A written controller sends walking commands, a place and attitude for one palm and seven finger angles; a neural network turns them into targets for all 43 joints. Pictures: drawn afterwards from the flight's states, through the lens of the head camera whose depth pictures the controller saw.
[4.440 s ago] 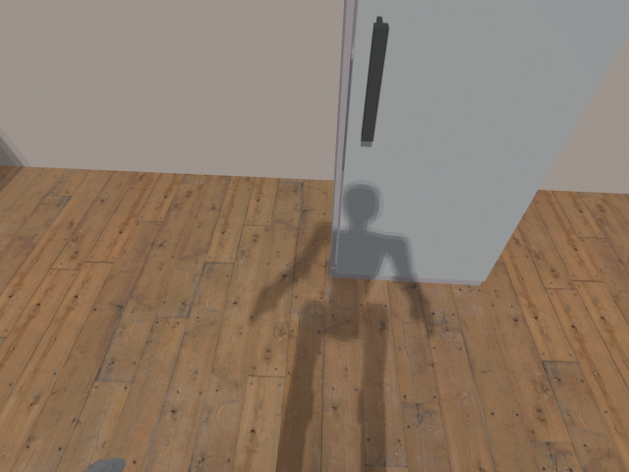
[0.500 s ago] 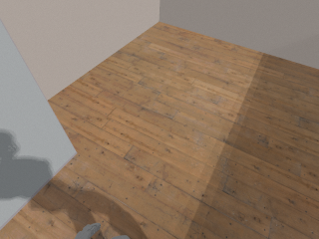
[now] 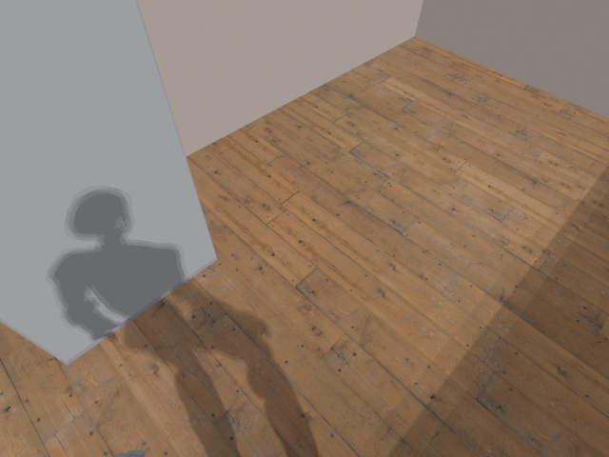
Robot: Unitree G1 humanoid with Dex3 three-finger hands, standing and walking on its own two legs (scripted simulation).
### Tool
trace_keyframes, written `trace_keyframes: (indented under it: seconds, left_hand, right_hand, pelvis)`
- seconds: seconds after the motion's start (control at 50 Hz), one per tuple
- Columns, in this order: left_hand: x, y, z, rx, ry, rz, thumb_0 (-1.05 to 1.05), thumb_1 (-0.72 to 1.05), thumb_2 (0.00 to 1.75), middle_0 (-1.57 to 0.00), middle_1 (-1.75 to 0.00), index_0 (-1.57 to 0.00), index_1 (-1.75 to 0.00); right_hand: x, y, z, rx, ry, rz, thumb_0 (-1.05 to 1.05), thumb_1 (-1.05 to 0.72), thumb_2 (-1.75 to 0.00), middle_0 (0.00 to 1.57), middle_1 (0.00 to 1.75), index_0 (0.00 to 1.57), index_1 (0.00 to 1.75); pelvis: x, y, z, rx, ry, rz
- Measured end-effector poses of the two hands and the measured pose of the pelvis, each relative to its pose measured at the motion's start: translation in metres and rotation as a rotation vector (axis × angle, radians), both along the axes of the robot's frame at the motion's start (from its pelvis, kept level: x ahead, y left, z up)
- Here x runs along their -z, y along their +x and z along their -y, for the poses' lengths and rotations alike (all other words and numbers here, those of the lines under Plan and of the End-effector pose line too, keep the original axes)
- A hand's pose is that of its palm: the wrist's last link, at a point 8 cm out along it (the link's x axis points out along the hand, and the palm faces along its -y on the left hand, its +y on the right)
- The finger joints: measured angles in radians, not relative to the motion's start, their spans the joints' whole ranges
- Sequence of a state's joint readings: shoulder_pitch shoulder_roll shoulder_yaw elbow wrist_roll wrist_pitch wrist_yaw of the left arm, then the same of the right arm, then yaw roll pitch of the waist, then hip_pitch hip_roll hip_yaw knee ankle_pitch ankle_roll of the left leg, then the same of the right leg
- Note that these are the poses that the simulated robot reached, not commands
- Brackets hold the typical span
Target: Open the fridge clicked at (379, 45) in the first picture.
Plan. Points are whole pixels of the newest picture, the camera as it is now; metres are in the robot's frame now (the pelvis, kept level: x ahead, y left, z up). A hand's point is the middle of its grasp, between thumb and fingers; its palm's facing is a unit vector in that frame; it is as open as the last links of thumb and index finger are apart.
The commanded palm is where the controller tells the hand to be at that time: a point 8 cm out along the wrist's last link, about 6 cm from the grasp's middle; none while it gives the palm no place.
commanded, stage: turn to face it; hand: left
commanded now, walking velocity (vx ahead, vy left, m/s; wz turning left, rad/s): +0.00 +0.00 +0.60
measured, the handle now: out of the picture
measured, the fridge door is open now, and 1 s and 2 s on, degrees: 0 0 0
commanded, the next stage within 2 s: take the last steps up to it in 1.08 s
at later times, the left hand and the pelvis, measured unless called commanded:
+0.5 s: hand out of the picture -0.06 +0.18 -0.17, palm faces +0.37 -0.89 -0.26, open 7.4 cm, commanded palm none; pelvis -0.02 -0.03 -0.01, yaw +21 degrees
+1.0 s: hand out of the picture -0.04 +0.18 -0.15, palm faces +0.55 -0.78 -0.28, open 7.4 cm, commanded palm none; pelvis -0.02 -0.05 -0.01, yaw +35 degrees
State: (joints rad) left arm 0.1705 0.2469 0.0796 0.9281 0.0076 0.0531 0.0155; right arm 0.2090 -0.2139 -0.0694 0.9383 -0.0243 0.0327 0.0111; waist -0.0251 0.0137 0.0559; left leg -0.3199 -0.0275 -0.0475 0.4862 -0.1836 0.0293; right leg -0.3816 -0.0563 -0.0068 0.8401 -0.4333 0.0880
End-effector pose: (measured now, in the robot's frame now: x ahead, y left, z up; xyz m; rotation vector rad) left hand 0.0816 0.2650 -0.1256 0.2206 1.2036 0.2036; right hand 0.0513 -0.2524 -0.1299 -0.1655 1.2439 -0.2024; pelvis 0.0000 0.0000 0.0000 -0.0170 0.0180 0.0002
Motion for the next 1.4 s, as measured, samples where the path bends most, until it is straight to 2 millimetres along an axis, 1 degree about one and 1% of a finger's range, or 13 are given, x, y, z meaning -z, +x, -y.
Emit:
trace_keyframes:
  seconds: [0.12,0.22,0.32,0.42,0.54,0.6,0.68,0.82,0.94,1.04,1.16,1.24,1.4]
  left_hand:
    - [-0.007,-0.011,0.04,-0.035,0.014,0.102,0.0,0.91,0.9,-0.2,-0.3,-0.2,-0.3]
    - [-0.015,-0.043,0.061,-0.1,0.002,0.09,0.0,0.91,0.9,-0.2,-0.3,-0.2,-0.3]
    - [-0.011,-0.075,0.067,-0.181,-0.013,0.057,0.0,0.91,0.9,-0.21,-0.3,-0.2,-0.3]
    - [-0.002,-0.118,0.057,-0.279,-0.022,0.003,0.0,0.91,0.9,-0.21,-0.3,-0.2,-0.3]
    - [0.026,-0.181,0.028,-0.414,-0.043,-0.084,0.0,0.91,0.9,-0.21,-0.3,-0.2,-0.3]
    - [0.029,-0.201,0.016,-0.459,-0.038,-0.132,0.0,0.91,0.9,-0.2,-0.3,-0.2,-0.3]
    - [0.019,-0.201,0.006,-0.497,-0.033,-0.095,0.01,0.91,0.9,-0.2,-0.3,-0.19,-0.3]
    - [0.002,-0.174,0.007,-0.521,-0.009,0.03,0.01,0.91,0.9,-0.2,-0.3,-0.19,-0.3]
    - [-0.006,-0.151,0.03,-0.528,0.03,0.1,0.0,0.91,0.9,-0.2,-0.3,-0.19,-0.3]
    - [-0.013,-0.16,0.062,-0.564,0.044,0.107,0.0,0.91,0.9,-0.2,-0.3,-0.2,-0.3]
    - [-0.013,-0.193,0.094,-0.646,0.01,0.042,0.0,0.9,0.9,-0.2,-0.3,-0.2,-0.3]
    - [-0.006,-0.222,0.111,-0.702,-0.026,-0.002,0.0,0.9,0.9,-0.2,-0.3,-0.2,-0.3]
    - [0.024,-0.302,0.136,-0.832,-0.146,-0.13,0.0,0.9,0.9,-0.2,-0.3,-0.2,-0.3]
  right_hand:
    - [0.021,0.01,0.033,-0.058,0.029,-0.003,0.01,-0.91,-0.9,0.2,0.29,0.2,0.3]
    - [0.014,0.027,0.047,-0.129,0.034,0.002,0.01,-0.91,-0.9,0.2,0.29,0.2,0.3]
    - [0.008,0.044,0.045,-0.208,0.025,-0.015,0.01,-0.91,-0.9,0.2,0.29,0.2,0.3]
    - [0.005,0.071,0.024,-0.318,0.006,-0.026,0.01,-0.91,-0.9,0.19,0.29,0.2,0.3]
    - [0.002,0.113,-0.027,-0.467,-0.025,0.066,0.01,-0.91,-0.9,0.19,0.29,0.2,0.3]
    - [-0.006,0.122,-0.048,-0.509,-0.026,0.111,0.01,-0.91,-0.9,0.2,0.29,0.2,0.3]
    - [-0.015,0.12,-0.061,-0.546,-0.03,0.11,0.01,-0.91,-0.9,0.2,0.29,0.2,0.3]
    - [-0.01,0.114,-0.063,-0.586,0.002,0.061,0.01,-0.9,-0.89,0.2,0.29,0.2,0.3]
    - [0.013,0.117,-0.045,-0.595,0.045,0.024,0.01,-0.9,-0.89,0.2,0.29,0.21,0.3]
    - [0.024,0.124,-0.031,-0.615,0.057,-0.016,0.01,-0.91,-0.9,0.2,0.29,0.2,0.3]
    - [0.019,0.125,-0.026,-0.663,0.045,-0.056,0.01,-0.91,-0.9,0.2,0.29,0.2,0.3]
    - [0.014,0.125,-0.033,-0.709,0.022,-0.077,0.01,-0.91,-0.9,0.2,0.29,0.2,0.3]
    - [0.0,0.128,-0.088,-0.825,0.0,0.002,0.01,-0.91,-0.9,0.19,0.29,0.2,0.3]
  pelvis:
    - [0.01,-0.012,0.03,-0.086,0.023,0.011]
    - [0.001,-0.015,0.043,-0.16,0.047,0.029]
    - [-0.002,-0.017,0.047,-0.236,0.06,0.029]
    - [0.0,-0.021,0.04,-0.305,0.057,0.016]
    - [0.016,-0.027,0.016,-0.39,0.028,0.001]
    - [0.015,-0.031,0.01,-0.407,0.022,0.009]
    - [0.005,-0.032,0.007,-0.454,0.001,0.019]
    - [-0.001,-0.03,0.014,-0.523,0.007,0.022]
    - [0.008,-0.021,0.036,-0.575,0.036,0.013]
    - [0.007,-0.018,0.05,-0.628,0.051,0.026]
    - [-0.001,-0.018,0.056,-0.68,0.064,0.025]
    - [-0.002,-0.022,0.055,-0.706,0.063,0.021]
    - [0.005,-0.038,0.028,-0.745,0.014,0.021]
